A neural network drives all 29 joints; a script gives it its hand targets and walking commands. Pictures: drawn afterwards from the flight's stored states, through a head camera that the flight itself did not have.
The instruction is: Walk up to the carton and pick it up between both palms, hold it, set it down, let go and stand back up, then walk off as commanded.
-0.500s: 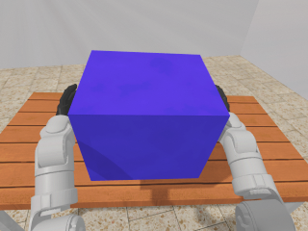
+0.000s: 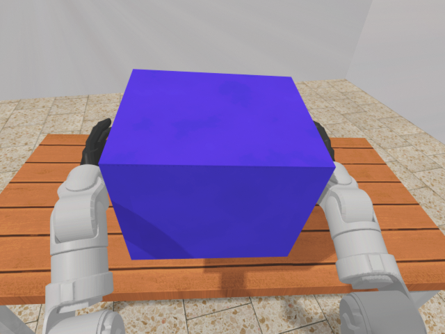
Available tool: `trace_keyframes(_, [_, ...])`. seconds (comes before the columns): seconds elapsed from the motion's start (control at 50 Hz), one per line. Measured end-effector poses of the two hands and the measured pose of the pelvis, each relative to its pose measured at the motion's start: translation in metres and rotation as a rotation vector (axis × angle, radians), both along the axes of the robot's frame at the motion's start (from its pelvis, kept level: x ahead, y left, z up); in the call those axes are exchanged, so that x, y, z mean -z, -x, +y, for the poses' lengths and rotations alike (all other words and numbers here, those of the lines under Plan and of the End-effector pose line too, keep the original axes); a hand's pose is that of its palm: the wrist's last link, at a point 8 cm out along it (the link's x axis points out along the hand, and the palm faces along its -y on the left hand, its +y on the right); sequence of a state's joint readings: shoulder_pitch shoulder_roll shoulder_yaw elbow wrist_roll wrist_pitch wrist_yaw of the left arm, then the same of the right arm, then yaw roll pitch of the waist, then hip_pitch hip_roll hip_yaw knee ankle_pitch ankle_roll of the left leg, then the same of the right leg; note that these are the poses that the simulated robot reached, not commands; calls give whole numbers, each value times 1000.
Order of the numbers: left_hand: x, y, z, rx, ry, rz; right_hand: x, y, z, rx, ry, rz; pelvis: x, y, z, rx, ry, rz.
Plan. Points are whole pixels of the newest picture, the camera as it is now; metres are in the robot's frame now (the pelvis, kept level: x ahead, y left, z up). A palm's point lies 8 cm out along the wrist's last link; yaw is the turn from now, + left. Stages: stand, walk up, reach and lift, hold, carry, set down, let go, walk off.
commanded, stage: hold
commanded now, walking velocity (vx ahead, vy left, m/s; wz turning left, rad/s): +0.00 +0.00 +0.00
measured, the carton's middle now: (213, 166) +0.38 +0.00 +0.16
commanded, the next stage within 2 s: none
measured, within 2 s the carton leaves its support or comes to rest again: neither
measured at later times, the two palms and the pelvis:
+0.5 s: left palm (93, 167) +0.34 +0.20 +0.18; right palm (317, 163) +0.36 -0.18 +0.18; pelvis +0.00 +0.00 +0.00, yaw +0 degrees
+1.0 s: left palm (95, 170) +0.34 +0.19 +0.18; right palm (319, 166) +0.35 -0.19 +0.18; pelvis +0.00 +0.00 +0.00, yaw +0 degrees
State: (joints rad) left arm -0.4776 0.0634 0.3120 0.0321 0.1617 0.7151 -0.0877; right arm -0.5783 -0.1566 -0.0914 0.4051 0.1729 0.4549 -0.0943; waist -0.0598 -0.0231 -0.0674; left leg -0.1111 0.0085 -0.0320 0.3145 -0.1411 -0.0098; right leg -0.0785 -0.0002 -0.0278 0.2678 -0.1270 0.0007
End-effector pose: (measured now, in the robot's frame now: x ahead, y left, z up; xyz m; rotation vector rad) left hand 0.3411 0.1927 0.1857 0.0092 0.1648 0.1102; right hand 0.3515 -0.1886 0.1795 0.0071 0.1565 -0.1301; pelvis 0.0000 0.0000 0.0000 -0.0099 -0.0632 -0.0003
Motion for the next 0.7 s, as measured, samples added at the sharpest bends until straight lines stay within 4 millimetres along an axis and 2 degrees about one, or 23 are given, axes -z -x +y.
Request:
trace_keyframes(0.14, [6,1,2,2,7,19,3,1,2,0,9,18,0,1,0,6,1,-2])
trace_keyframes(0.26, [0,4,2,-6,0,-11,-2,1,3,-7,4,-11,1,2,0,-3,1,-2])
trace_keyframes(0.44, [3,0,4,-7,3,16,2,-3,4,-10,5,15,0,3,1,-1,-1,4])
trace_keyframes(0.7, [0,-3,5,-9,7,-12,-4,-7,5,-10,9,-12,0,-5,2,1,1,11])
